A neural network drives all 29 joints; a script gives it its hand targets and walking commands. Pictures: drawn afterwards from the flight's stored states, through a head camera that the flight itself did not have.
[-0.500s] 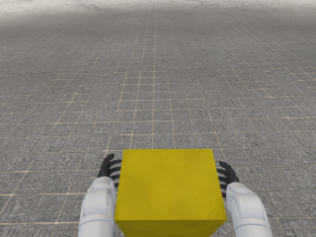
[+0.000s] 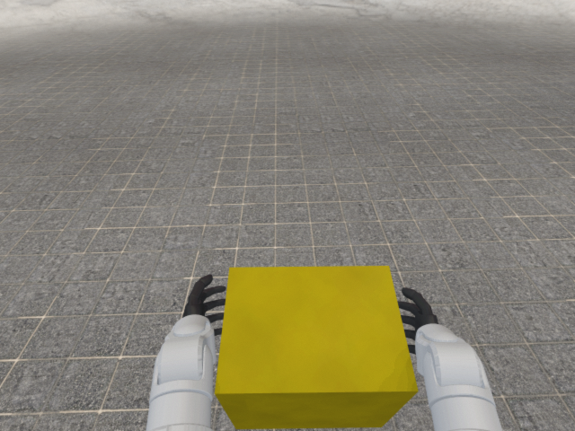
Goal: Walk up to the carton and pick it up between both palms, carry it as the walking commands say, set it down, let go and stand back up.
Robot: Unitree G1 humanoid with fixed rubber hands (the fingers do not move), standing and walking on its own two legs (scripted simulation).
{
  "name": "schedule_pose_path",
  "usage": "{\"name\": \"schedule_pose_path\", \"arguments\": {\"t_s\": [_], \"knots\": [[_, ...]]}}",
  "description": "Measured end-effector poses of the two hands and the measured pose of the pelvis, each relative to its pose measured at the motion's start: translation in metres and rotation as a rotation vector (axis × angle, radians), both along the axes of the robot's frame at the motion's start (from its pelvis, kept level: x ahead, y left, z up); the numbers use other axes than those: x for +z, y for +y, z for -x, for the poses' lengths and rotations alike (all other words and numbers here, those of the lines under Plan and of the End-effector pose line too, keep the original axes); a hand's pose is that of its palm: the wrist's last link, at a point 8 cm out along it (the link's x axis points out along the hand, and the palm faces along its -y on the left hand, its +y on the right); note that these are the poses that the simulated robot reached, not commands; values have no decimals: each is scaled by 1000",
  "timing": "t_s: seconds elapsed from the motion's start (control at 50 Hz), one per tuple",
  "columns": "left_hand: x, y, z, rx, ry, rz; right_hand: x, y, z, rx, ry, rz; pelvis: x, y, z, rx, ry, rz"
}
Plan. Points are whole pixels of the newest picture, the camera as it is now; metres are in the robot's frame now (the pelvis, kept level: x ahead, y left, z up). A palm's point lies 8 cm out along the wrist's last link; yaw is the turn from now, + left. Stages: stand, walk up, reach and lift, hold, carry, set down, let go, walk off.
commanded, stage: hold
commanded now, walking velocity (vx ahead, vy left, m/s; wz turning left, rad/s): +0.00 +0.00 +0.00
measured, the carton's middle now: (309, 351) +0.30 +0.00 -0.04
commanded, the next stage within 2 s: carry in 1.02 s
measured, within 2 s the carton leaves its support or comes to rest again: neither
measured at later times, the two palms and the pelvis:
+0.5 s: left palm (198, 329) +0.28 +0.16 +0.05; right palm (428, 339) +0.27 -0.17 +0.03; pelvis +0.00 -0.01 +0.00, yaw +0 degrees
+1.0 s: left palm (195, 330) +0.28 +0.16 +0.05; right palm (426, 342) +0.27 -0.16 +0.03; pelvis +0.00 -0.01 +0.00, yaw +0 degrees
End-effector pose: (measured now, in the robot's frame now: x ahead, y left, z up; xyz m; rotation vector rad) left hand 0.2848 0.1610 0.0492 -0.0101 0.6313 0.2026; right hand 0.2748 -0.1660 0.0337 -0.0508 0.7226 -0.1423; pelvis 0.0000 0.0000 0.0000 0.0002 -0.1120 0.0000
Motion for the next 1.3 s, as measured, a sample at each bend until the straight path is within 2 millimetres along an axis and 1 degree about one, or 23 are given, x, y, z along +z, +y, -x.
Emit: {"name": "schedule_pose_path", "arguments": {"t_s": [0.26, 0.38, 0.48, 0.66, 0.82, 0.92, 1.04, 1.14, 1.22, 1.3], "knots": [[0, -3, 3, -2, -1, -13, -4, -1, 8, -19, 0, -11, 0, -4, 1, -1, 4, -1], [-1, -3, 4, 9, 5, -10, -4, -2, 7, -16, 7, -14, 0, -8, 1, 1, -2, -1], [1, -3, 5, 15, -8, -13, -1, -2, 4, -7, -6, -11, 0, -11, 0, 5, -5, -2], [0, -2, 4, 27, -2, -16, -3, 0, 1, 2, -1, -13, 0, -12, -2, 8, -6, -1], [-3, 1, 6, 21, -1, -9, -4, 2, 4, -3, 1, -6, 1, -10, -4, 8, -2, -1], [0, 1, 7, 15, -13, -15, -1, 3, 6, -7, -12, -1, 1, -8, -3, 1, 0, -1], [-1, 0, 5, 11, -7, -16, -1, 3, 7, -13, -6, 5, -2, -6, 2, -7, 18, -3], [8, -7, 8, 23, -48, 6, 4, -5, 11, -27, -48, -14, -9, -13, 14, -8, 88, -6], [21, -15, 21, 23, -97, 9, 13, -14, 24, -56, -95, -66, -14, -21, 28, 0, 118, 19], [27, -20, 44, 24, -128, 14, 23, -19, 47, -70, -126, -84, -22, -26, 45, 2, 137, 23]]}}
